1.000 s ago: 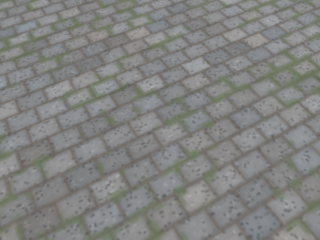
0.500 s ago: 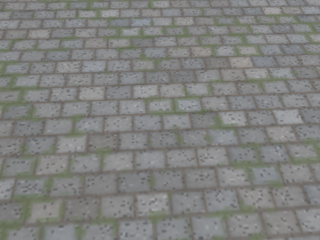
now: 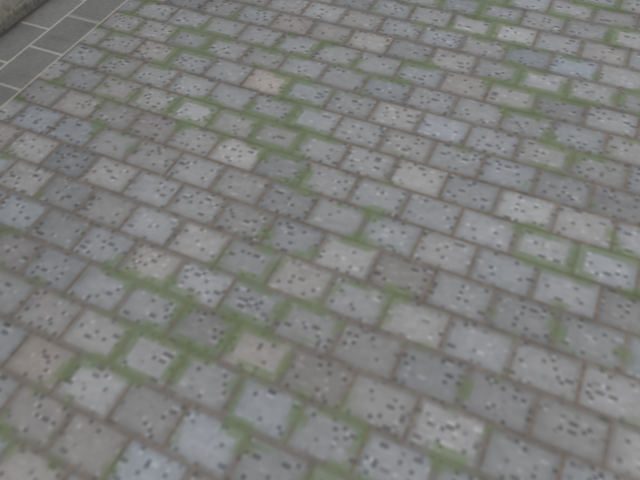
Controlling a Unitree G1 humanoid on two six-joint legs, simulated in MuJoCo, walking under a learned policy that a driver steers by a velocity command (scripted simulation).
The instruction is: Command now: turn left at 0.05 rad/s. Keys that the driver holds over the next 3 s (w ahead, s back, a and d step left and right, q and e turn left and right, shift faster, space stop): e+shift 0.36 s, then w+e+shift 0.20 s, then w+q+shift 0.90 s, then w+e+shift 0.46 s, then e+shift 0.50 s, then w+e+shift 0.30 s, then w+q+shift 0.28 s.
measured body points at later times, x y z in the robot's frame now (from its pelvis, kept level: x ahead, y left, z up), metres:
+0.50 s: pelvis -0.01 -0.02 -0.02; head +0.00 -0.06 +0.43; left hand +0.18 +0.23 -0.11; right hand +0.03 -0.33 -0.14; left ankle -0.02 +0.12 -0.72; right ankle -0.06 -0.08 -0.74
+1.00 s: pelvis +0.28 -0.16 -0.05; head +0.30 -0.18 +0.40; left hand +0.33 +0.11 -0.17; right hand +0.35 -0.45 -0.16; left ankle +0.39 -0.16 -0.75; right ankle -0.04 -0.10 -0.68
